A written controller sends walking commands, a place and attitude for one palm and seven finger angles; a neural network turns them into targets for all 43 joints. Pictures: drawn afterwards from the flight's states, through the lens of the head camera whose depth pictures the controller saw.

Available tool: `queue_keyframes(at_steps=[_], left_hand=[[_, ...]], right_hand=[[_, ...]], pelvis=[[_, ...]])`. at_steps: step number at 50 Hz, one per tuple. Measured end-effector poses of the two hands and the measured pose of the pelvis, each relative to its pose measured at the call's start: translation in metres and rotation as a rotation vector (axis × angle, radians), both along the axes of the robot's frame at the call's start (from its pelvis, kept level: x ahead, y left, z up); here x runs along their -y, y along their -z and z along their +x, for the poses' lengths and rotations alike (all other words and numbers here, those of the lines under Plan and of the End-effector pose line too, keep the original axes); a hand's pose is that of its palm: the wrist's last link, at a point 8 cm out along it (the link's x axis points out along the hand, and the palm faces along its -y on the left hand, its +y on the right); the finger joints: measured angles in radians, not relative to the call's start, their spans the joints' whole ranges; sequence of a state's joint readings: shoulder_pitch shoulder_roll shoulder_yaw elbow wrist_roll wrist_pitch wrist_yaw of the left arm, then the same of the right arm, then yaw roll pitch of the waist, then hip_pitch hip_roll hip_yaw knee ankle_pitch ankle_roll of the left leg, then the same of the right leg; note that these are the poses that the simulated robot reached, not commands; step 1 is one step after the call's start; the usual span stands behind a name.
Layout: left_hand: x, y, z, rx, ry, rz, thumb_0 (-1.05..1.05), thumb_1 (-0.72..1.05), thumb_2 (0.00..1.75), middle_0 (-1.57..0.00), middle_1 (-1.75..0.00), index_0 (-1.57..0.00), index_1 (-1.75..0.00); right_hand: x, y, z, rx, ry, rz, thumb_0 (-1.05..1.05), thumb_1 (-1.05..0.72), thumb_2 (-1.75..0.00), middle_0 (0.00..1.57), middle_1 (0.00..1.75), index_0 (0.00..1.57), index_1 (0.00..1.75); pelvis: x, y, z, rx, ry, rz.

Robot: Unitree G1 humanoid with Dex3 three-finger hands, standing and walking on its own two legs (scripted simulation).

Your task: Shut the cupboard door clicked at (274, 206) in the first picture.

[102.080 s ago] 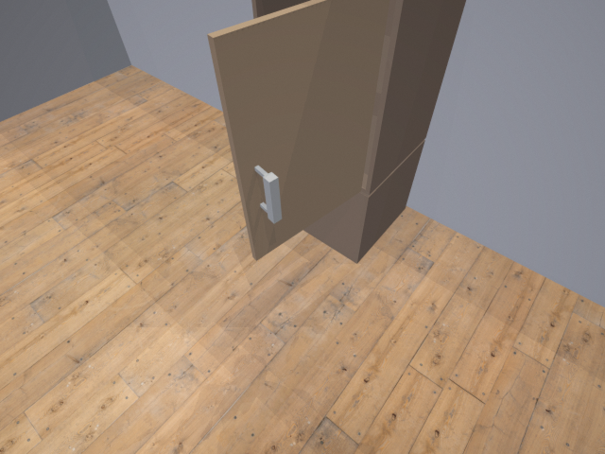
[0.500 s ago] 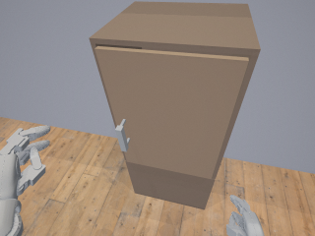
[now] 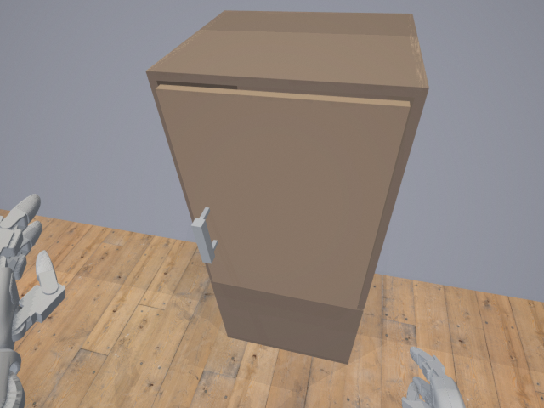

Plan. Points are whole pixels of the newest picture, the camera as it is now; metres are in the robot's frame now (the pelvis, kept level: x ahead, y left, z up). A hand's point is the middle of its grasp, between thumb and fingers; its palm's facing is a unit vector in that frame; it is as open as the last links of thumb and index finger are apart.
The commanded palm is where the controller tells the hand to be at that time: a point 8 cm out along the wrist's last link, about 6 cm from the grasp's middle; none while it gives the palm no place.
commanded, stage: step back with the hand held close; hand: left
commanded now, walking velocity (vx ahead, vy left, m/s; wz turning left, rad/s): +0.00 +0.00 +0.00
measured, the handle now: (207, 235) +0.50 +0.23 -0.10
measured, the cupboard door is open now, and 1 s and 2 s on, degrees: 0 0 0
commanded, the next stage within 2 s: stop stepping back and stand still in 1.18 s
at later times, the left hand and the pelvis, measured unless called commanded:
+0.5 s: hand (23, 298) +0.17 +0.30 +0.17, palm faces +0.38 -0.76 -0.52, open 7.4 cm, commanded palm +0.11 +0.33 +0.17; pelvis -0.04 +0.04 +0.00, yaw -2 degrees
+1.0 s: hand out of the picture +0.04 +0.30 +0.17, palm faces +0.54 -0.74 -0.40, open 7.4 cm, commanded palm -0.02 +0.34 +0.17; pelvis -0.14 +0.03 -0.02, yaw +4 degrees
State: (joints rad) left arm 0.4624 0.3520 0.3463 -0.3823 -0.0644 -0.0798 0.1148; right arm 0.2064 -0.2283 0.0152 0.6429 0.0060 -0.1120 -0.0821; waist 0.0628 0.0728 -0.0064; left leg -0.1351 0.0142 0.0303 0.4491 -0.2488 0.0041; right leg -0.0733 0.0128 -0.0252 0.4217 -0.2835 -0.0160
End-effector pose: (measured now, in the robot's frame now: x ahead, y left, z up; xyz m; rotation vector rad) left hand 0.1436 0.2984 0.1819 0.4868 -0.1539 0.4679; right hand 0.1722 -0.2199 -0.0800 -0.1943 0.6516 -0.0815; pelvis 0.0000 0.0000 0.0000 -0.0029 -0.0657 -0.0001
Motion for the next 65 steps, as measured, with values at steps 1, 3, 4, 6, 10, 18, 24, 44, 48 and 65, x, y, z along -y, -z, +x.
queue_keyframes(at_steps=[1,3,4,6,10,18,24,44,48,65], left_hand=[[-0.001,-0.002,0.000,0.005,0.000,0.006,0.01,0.89,0.90,-0.21,-0.30,-0.22,-0.31],[-0.002,-0.003,-0.001,0.004,-0.004,0.010,0.01,0.89,0.90,-0.21,-0.30,-0.22,-0.31],[-0.003,-0.002,-0.001,-0.002,-0.007,0.008,0.01,0.89,0.90,-0.21,-0.30,-0.22,-0.31],[-0.006,0.000,-0.001,-0.010,-0.010,0.015,0.01,0.89,0.90,-0.21,-0.30,-0.22,-0.30],[-0.012,0.007,0.003,-0.037,0.001,0.030,0.01,0.89,0.90,-0.21,-0.30,-0.21,-0.30],[-0.022,0.009,0.007,-0.079,0.078,0.068,0.01,0.89,0.90,-0.21,-0.30,-0.22,-0.30],[-0.033,-0.008,-0.006,-0.020,0.110,0.133,0.01,0.89,0.90,-0.21,-0.30,-0.22,-0.30],[-0.032,0.001,-0.131,0.133,-0.014,0.137,0.01,0.89,0.90,-0.21,-0.30,-0.22,-0.30],[-0.031,-0.001,-0.148,0.168,-0.003,0.116,0.01,0.89,0.90,-0.21,-0.30,-0.22,-0.30],[-0.020,0.005,-0.212,0.158,0.081,0.145,0.01,0.89,0.90,-0.21,-0.30,-0.21,-0.30]], right_hand=[[0.000,0.000,0.000,0.002,0.001,0.004,0.01,-0.91,-0.90,0.20,0.30,0.20,0.30],[-0.001,0.000,0.000,0.004,0.003,0.011,0.01,-0.91,-0.90,0.20,0.30,0.20,0.30],[-0.001,0.000,0.000,0.003,0.003,0.015,0.01,-0.91,-0.90,0.20,0.30,0.20,0.30],[-0.002,0.001,-0.001,-0.006,0.003,0.018,0.01,-0.91,-0.90,0.20,0.30,0.20,0.30],[0.001,0.005,-0.006,-0.047,0.025,0.001,0.01,-0.90,-0.90,0.20,0.30,0.20,0.30],[0.001,0.004,-0.027,-0.115,0.099,-0.052,0.01,-0.91,-0.90,0.20,0.30,0.20,0.30],[-0.009,-0.003,-0.043,-0.095,0.120,-0.052,0.01,-0.91,-0.90,0.20,0.30,0.20,0.30],[-0.013,0.014,-0.127,-0.092,0.000,-0.077,0.01,-0.90,-0.90,0.20,0.30,0.21,0.30],[-0.009,0.011,-0.144,-0.104,0.001,-0.096,0.01,-0.90,-0.90,0.20,0.30,0.21,0.30],[-0.020,0.015,-0.218,-0.046,-0.024,-0.055,0.01,-0.90,-0.90,0.20,0.30,0.21,0.30]], pelvis=[[0.000,0.000,-0.001,0.001,0.001,0.000],[0.000,0.000,-0.002,0.001,0.003,0.001],[0.000,-0.001,-0.002,0.001,0.004,0.001],[-0.001,0.000,-0.004,-0.015,0.001,-0.007],[-0.007,0.001,-0.007,-0.052,-0.002,-0.021],[-0.025,0.002,-0.016,-0.077,0.018,-0.010],[-0.035,0.004,-0.033,-0.073,0.027,-0.010],[-0.020,0.021,-0.117,-0.035,-0.068,-0.026],[-0.023,0.019,-0.132,-0.042,-0.057,-0.015],[-0.011,0.026,-0.226,-0.155,0.008,-0.050]])
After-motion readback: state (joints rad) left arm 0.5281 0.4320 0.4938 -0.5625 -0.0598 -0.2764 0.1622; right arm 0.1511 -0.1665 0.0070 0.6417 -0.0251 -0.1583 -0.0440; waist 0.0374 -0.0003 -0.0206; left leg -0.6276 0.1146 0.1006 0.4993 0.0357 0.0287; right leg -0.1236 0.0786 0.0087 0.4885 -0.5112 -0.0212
